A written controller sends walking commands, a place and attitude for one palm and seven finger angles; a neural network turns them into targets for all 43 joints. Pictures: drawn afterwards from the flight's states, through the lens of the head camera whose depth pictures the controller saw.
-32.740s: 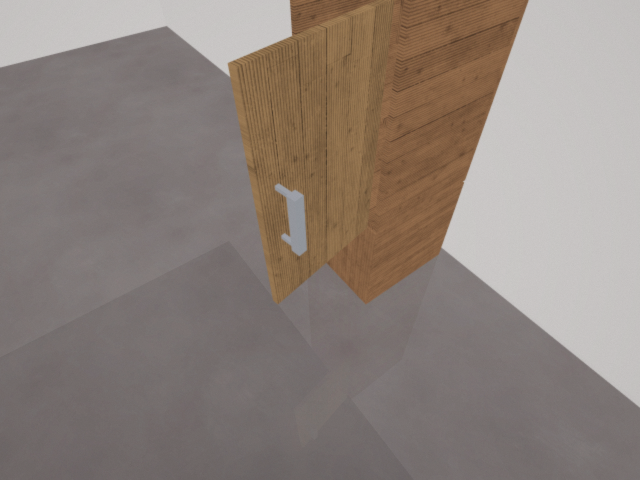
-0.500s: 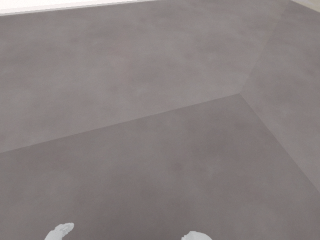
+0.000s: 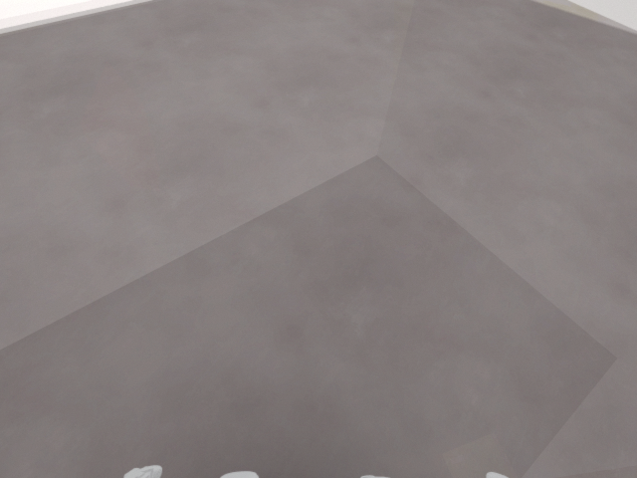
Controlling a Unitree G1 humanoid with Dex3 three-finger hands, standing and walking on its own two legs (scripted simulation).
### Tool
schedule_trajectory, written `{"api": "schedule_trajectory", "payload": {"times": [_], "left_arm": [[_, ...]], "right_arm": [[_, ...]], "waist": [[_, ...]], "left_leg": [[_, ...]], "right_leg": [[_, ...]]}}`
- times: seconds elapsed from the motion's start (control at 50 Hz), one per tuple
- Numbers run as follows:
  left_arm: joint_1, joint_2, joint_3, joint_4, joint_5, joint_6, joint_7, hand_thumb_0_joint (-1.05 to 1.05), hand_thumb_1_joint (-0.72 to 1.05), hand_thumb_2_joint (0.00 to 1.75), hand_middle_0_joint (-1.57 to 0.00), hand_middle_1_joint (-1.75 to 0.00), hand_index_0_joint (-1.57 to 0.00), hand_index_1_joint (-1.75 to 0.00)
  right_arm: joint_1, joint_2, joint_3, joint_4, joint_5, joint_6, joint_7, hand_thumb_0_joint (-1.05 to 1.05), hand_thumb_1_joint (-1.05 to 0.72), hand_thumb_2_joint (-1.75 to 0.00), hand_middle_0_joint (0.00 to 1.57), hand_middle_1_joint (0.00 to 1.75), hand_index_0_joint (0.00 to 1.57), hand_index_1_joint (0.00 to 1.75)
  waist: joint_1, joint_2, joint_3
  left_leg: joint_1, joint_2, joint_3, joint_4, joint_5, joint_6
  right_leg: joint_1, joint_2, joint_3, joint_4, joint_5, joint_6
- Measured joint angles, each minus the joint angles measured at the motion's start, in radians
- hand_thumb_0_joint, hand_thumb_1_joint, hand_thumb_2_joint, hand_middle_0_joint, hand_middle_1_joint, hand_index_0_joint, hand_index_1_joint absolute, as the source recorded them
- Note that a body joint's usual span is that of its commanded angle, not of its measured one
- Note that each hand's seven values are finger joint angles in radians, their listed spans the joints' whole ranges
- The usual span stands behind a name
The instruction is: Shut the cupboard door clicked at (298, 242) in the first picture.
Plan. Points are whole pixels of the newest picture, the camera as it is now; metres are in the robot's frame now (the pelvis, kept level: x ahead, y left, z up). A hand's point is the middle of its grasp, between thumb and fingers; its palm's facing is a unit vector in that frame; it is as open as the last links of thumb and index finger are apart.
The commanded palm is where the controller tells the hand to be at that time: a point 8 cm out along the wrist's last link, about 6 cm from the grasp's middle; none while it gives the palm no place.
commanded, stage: turn to face it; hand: left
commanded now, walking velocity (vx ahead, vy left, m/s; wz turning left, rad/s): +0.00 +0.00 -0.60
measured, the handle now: out of the picture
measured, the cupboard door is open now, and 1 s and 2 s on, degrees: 71 71 71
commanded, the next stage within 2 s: take the last steps up to it in 1.88 s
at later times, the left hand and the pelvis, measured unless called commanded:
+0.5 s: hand (219, 449) +0.17 +0.14 -0.15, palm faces -0.27 -0.93 -0.26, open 7.3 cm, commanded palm none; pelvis +0.03 -0.03 +0.01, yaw -17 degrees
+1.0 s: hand (288, 376) +0.28 +0.06 -0.15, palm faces -0.56 -0.78 -0.27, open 7.4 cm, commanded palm none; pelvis +0.04 -0.05 +0.00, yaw -35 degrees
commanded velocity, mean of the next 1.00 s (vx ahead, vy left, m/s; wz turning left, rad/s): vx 0.00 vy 0.00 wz -0.60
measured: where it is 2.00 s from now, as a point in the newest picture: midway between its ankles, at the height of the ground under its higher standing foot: outside the picture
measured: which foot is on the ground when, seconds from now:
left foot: down 0.00-0.28, up 0.30-0.60, down 0.62-0.98, up 1.00-1.00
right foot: up 0.00-0.28, down 0.30-0.62, up 0.64-0.98, down 1.00-1.00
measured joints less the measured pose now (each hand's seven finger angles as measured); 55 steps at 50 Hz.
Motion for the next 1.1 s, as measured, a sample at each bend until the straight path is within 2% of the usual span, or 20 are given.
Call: {"api": "schedule_trajectory", "payload": {"times": [0.06,0.1,0.22,0.26,0.3,0.36,0.42,0.5,0.56,0.6,0.64,0.68,0.74,0.8,0.88,0.96,1.0,1.04,1.06,1.1], "left_arm": [[-0.011,0.017,0.014,0.007,0.002,0.006,-0.011,0.01,0.91,0.9,-0.21,-0.3,-0.2,-0.3],[-0.017,0.022,0.019,0.002,0.001,0.007,-0.018,0.01,0.91,0.9,-0.2,-0.3,-0.2,-0.3],[-0.032,0.02,0.015,-0.011,0.001,0.004,-0.026,0.01,0.91,0.9,-0.2,-0.3,-0.2,-0.3],[-0.036,0.018,0.012,-0.016,0.001,-0.004,-0.027,0.01,0.91,0.9,-0.2,-0.3,-0.2,-0.3],[-0.028,0.026,0.006,-0.027,0.006,-0.024,-0.025,0.01,0.91,0.9,-0.2,-0.3,-0.2,-0.3],[-0.03,-0.001,-0.005,-0.018,0.004,-0.042,-0.006,0.01,0.91,0.9,-0.2,-0.3,-0.2,-0.3],[-0.015,-0.013,-0.01,-0.013,0.004,-0.04,0.008,0.01,0.91,0.9,-0.2,-0.3,-0.2,-0.3],[0.003,-0.013,-0.013,-0.002,0.008,-0.035,0.011,0.01,0.91,0.9,-0.2,-0.3,-0.2,-0.3],[0.013,-0.007,-0.01,0.002,0.009,-0.029,0.009,0.01,0.91,0.9,-0.21,-0.3,-0.2,-0.3],[0.02,-0.002,-0.006,0.007,0.006,-0.023,0.008,0.01,0.91,0.9,-0.21,-0.3,-0.2,-0.3],[0.021,0.009,0.0,0.01,-0.002,-0.011,0.006,0.01,0.91,0.9,-0.21,-0.3,-0.2,-0.3],[0.013,0.019,0.005,0.016,0.001,-0.001,0.003,0.01,0.91,0.9,-0.21,-0.3,-0.2,-0.3],[-0.005,0.029,0.013,0.013,0.002,0.003,-0.009,0.01,0.91,0.9,-0.2,-0.3,-0.2,-0.3],[-0.021,0.031,0.017,-0.001,0.001,0.005,-0.019,0.01,0.91,0.9,-0.2,-0.3,-0.2,-0.3],[-0.045,0.029,0.016,-0.012,0.002,0.006,-0.024,0.01,0.91,0.9,-0.2,-0.3,-0.2,-0.3],[-0.063,0.023,0.01,-0.023,0.003,-0.003,-0.026,0.01,0.91,0.9,-0.2,-0.3,-0.2,-0.3],[-0.057,0.03,0.003,-0.038,0.007,-0.023,-0.024,0.01,0.91,0.9,-0.2,-0.3,-0.2,-0.3],[-0.06,0.011,-0.006,-0.03,0.004,-0.041,-0.011,0.01,0.91,0.9,-0.2,-0.3,-0.2,-0.3],[-0.055,0.003,-0.011,-0.028,0.003,-0.044,-0.006,0.01,0.91,0.9,-0.2,-0.3,-0.2,-0.3],[-0.04,-0.009,-0.017,-0.022,0.001,-0.042,0.004,0.01,0.91,0.9,-0.2,-0.3,-0.2,-0.3]], "right_arm": [[0.015,0.018,0.014,0.0,-0.011,-0.002,-0.003,0.0,-0.91,-0.9,0.2,0.3,0.2,0.3],[0.023,0.022,0.017,0.005,-0.013,0.003,-0.005,0.0,-0.9,-0.9,0.2,0.3,0.2,0.3],[0.032,0.01,0.002,0.023,-0.011,0.009,0.003,0.0,-0.9,-0.9,0.2,0.3,0.2,0.3],[0.038,-0.002,-0.006,0.03,-0.008,0.014,0.006,0.0,-0.9,-0.9,0.2,0.3,0.2,0.3],[0.051,-0.012,-0.016,0.032,-0.001,0.023,0.011,0.0,-0.9,-0.9,0.2,0.3,0.21,0.3],[0.022,-0.047,-0.029,0.052,0.007,0.056,0.0,0.0,-0.9,-0.9,0.2,0.3,0.2,0.3],[-0.008,-0.052,-0.031,0.053,0.007,0.056,-0.003,0.01,-0.91,-0.9,0.2,0.3,0.2,0.3],[-0.028,-0.036,-0.024,0.029,0.01,0.043,0.002,0.01,-0.91,-0.9,0.2,0.3,0.2,0.3],[-0.04,-0.02,-0.017,0.012,0.014,0.034,0.003,0.0,-0.91,-0.9,0.2,0.3,0.2,0.3],[-0.04,-0.013,-0.01,0.0,0.015,0.022,0.003,0.0,-0.91,-0.9,0.2,0.3,0.2,0.3],[-0.037,-0.002,-0.002,-0.006,0.007,0.006,0.001,0.0,-0.91,-0.9,0.2,0.3,0.2,0.3],[-0.032,0.01,0.011,-0.011,-0.002,-0.002,0.0,0.0,-0.91,-0.9,0.2,0.3,0.2,0.3],[-0.01,0.019,0.019,-0.014,-0.01,-0.003,-0.004,0.0,-0.9,-0.9,0.2,0.3,0.2,0.3],[0.008,0.02,0.018,-0.003,-0.01,0.002,-0.004,0.0,-0.9,-0.9,0.2,0.3,0.2,0.3],[0.029,0.009,0.006,0.016,-0.01,0.007,0.002,0.0,-0.9,-0.9,0.2,0.3,0.2,0.3],[0.051,-0.015,-0.012,0.034,-0.009,0.017,0.008,0.0,-0.9,-0.9,0.2,0.3,0.2,0.3],[0.07,-0.026,-0.021,0.039,-0.002,0.027,0.012,0.0,-0.9,-0.9,0.2,0.3,0.2,0.3],[0.054,-0.052,-0.029,0.055,0.003,0.052,0.007,0.0,-0.9,-0.9,0.2,0.3,0.2,0.3],[0.044,-0.06,-0.032,0.062,0.005,0.061,0.002,0.0,-0.9,-0.9,0.2,0.3,0.2,0.3],[0.025,-0.064,-0.034,0.068,0.006,0.064,-0.002,0.01,-0.91,-0.9,0.2,0.3,0.2,0.3]], "waist": [[0.004,0.0,0.012],[0.009,0.011,0.02],[0.0,0.058,0.031],[-0.005,0.073,0.028],[-0.003,0.065,0.011],[-0.005,0.103,0.018],[-0.003,0.093,0.018],[0.001,0.056,0.011],[0.011,0.028,0.005],[0.015,0.016,-0.002],[0.017,-0.002,-0.008],[0.018,-0.007,-0.003],[0.014,0.004,0.009],[0.015,0.02,0.02],[0.002,0.043,0.026],[-0.015,0.07,0.027],[-0.015,0.061,0.01],[-0.018,0.094,0.018],[-0.019,0.101,0.019],[-0.019,0.1,0.02]], "left_leg": [[0.034,0.029,0.027,-0.028,-0.004,0.014],[0.064,0.05,0.046,-0.067,0.011,0.009],[0.106,0.111,0.112,-0.082,0.001,-0.017],[0.102,0.131,0.131,-0.042,-0.026,-0.032],[0.068,0.133,0.14,0.058,-0.091,-0.046],[-0.042,0.088,0.015,0.34,-0.231,-0.053],[-0.114,0.045,-0.021,0.46,-0.187,-0.064],[-0.12,0.015,-0.024,0.345,-0.142,-0.074],[-0.079,-0.004,-0.026,0.186,-0.109,-0.069],[-0.021,-0.014,-0.025,0.031,-0.024,-0.063],[-0.001,-0.012,-0.004,-0.012,0.017,0.008],[0.01,0.007,0.022,-0.003,-0.004,0.03],[0.053,0.038,0.044,-0.05,0.004,0.024],[0.093,0.067,0.073,-0.096,0.022,0.017],[0.118,0.101,0.118,-0.1,0.013,0.001],[0.114,0.135,0.157,-0.036,-0.029,-0.026],[0.077,0.137,0.164,0.063,-0.096,-0.042],[0.0,0.113,0.064,0.255,-0.216,-0.049],[-0.039,0.091,0.024,0.348,-0.232,-0.052],[-0.097,0.06,-0.012,0.461,-0.199,-0.061]], "right_leg": [[-0.08,-0.006,-0.063,0.261,-0.056,0.015],[-0.094,-0.025,-0.105,0.303,-0.044,0.025],[-0.016,-0.055,-0.165,0.078,0.004,0.02],[0.041,-0.053,-0.179,-0.055,0.079,0.009],[0.096,-0.062,-0.165,-0.185,0.178,-0.021],[0.077,-0.038,-0.148,-0.141,0.12,-0.034],[0.093,-0.029,-0.111,-0.191,0.144,-0.029],[0.111,-0.024,-0.066,-0.241,0.171,-0.029],[0.108,-0.017,-0.03,-0.235,0.167,-0.019],[0.097,-0.007,-0.006,-0.205,0.149,-0.007],[0.058,0.0,0.008,-0.113,0.066,-0.001],[-0.011,0.007,-0.019,0.095,-0.049,0.007],[-0.076,-0.01,-0.081,0.301,-0.061,0.024],[-0.082,-0.04,-0.124,0.292,-0.034,0.035],[-0.041,-0.062,-0.15,0.145,-0.001,0.031],[0.042,-0.059,-0.178,-0.052,0.081,0.011],[0.095,-0.066,-0.165,-0.181,0.171,-0.02],[0.071,-0.046,-0.155,-0.135,0.136,-0.034],[0.07,-0.039,-0.147,-0.135,0.129,-0.036],[0.081,-0.03,-0.124,-0.171,0.145,-0.036]]}}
